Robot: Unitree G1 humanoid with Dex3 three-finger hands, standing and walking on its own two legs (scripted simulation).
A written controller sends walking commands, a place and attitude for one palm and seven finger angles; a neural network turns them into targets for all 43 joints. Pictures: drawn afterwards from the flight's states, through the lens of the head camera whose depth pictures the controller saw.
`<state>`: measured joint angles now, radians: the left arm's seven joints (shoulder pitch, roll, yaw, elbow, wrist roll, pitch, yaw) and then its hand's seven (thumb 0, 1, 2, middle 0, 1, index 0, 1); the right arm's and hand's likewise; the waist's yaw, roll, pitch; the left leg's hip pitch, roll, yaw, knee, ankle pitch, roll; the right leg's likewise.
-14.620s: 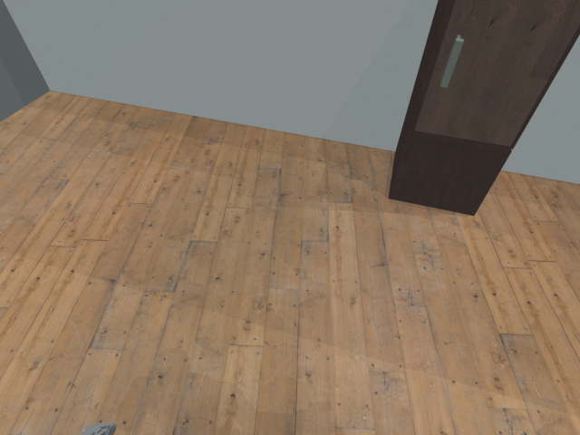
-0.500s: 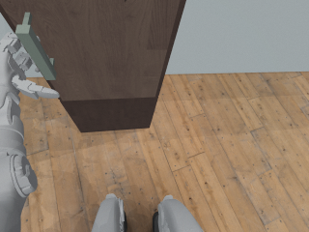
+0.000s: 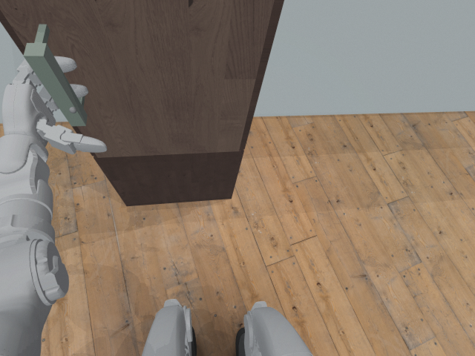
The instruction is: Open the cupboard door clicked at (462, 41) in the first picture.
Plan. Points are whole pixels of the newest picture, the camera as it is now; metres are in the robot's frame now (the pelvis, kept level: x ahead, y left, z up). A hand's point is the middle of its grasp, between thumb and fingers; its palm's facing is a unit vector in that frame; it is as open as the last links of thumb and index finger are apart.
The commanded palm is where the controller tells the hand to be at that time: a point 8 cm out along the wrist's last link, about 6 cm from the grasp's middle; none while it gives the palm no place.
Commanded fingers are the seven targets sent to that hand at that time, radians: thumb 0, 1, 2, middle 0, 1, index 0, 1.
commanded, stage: slide the fingers in behind the handle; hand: left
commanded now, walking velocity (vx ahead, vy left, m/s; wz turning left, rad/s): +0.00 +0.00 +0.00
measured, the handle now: (62, 80) +0.55 +0.26 +0.06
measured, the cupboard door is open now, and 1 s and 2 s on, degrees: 0 0 36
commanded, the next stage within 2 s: close the thumb around the handle in 0.22 s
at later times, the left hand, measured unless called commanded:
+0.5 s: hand (74, 108) +0.50 +0.23 +0.05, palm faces +0.06 -1.00 -0.02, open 13.2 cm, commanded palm +0.48 +0.27 +0.06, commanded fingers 0.00 0.06 0.54 -0.34 -1.26 -0.34 -1.26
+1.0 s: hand (73, 109) +0.50 +0.23 +0.05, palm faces +0.06 -1.00 -0.01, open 6.0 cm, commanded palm +0.48 +0.27 +0.06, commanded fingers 0.00 0.90 0.90 -0.40 -1.35 -0.40 -1.35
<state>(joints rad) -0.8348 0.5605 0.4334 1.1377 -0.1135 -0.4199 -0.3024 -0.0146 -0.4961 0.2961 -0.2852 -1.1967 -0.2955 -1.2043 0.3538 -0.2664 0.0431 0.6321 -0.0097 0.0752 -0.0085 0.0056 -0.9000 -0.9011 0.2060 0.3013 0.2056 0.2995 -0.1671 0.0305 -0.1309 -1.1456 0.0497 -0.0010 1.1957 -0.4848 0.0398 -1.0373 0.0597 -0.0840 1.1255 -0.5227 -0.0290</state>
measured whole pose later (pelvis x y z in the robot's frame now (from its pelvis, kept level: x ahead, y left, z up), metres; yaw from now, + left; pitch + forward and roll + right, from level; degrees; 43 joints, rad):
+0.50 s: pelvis +0.00 +0.00 +0.00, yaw +0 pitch +25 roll -5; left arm -0.86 0.58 0.44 1.17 -0.11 -0.42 -0.30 -0.01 -0.36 0.35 -0.31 -1.21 -0.30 -1.22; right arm 0.35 -0.27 0.05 0.63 -0.01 0.07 -0.01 0.01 -0.90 -0.90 0.21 0.30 0.21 0.30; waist -0.17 0.03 -0.13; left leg -1.16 0.05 0.00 1.21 -0.49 0.04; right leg -1.05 0.06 -0.08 1.14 -0.53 -0.03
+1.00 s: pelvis +0.00 +0.00 +0.00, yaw +0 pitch +25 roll -5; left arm -0.83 0.56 0.45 1.14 -0.12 -0.42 -0.30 0.01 0.69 0.80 -0.35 -1.32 -0.35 -1.34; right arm 0.36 -0.26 0.04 0.63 -0.01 0.08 -0.01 0.01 -0.90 -0.90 0.21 0.30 0.21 0.30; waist -0.17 0.03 -0.13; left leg -1.15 0.05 0.00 1.20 -0.49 0.04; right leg -1.04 0.06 -0.08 1.13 -0.53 -0.03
